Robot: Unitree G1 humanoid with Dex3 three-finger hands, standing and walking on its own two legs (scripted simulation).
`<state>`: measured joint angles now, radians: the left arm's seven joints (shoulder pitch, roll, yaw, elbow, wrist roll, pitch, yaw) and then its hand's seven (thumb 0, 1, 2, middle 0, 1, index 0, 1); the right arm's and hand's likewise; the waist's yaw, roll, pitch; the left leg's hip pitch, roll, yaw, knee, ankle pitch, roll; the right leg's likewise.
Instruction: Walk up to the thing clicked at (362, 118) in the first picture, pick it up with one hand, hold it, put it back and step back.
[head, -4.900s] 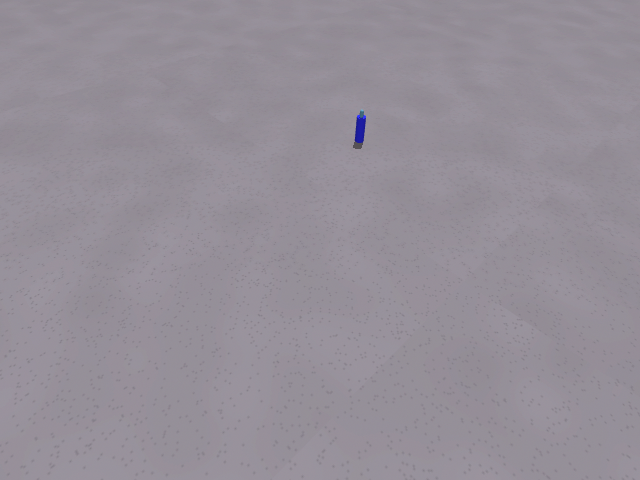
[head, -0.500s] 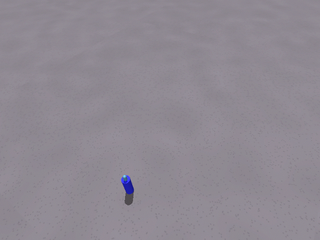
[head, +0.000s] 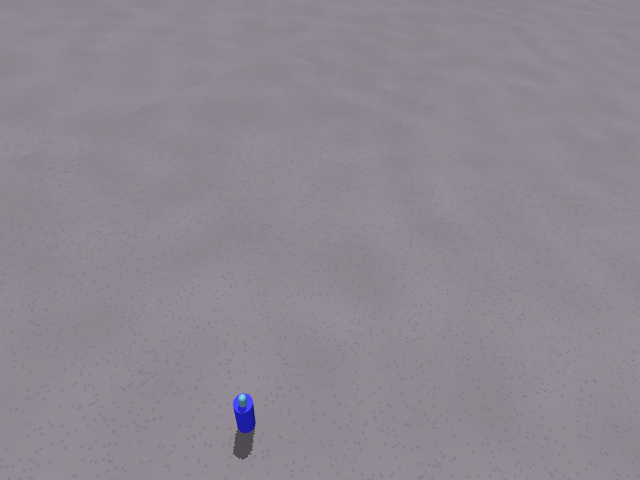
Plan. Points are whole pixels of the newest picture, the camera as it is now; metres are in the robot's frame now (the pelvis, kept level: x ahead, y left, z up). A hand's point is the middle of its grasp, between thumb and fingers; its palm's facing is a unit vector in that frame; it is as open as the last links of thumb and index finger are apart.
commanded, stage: walk up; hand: left
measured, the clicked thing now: (244, 411) +0.47 +0.17 -0.65
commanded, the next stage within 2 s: stand in 1.98 s
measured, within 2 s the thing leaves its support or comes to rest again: neither
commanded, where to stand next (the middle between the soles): +0.13 -0.03 m, yaw -1 degrees
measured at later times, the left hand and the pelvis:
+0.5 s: hand out of the picture +0.12 +0.25 -0.14, palm faces -0.07 -0.93 -0.37, open 7.4 cm; pelvis +0.02 +0.00 +0.01, yaw -2 degrees
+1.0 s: hand out of the picture +0.14 +0.24 -0.13, palm faces -0.06 -0.95 -0.31, open 7.4 cm; pelvis +0.05 -0.01 +0.03, yaw -2 degrees
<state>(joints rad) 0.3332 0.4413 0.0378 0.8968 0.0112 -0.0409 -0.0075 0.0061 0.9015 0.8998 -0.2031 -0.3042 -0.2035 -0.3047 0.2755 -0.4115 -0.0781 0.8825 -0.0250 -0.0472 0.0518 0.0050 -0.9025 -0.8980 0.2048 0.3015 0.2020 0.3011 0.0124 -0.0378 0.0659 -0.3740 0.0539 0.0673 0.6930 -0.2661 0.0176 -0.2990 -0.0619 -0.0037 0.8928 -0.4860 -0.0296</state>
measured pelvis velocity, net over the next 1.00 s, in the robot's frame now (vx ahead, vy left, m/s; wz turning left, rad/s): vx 0.05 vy -0.01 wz -0.04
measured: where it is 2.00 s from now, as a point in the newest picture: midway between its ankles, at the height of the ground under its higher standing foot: outside the picture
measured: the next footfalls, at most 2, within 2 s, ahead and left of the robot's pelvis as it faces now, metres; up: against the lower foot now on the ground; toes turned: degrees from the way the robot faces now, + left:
right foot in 0.32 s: +0.10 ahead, -0.13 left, +0.00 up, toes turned -3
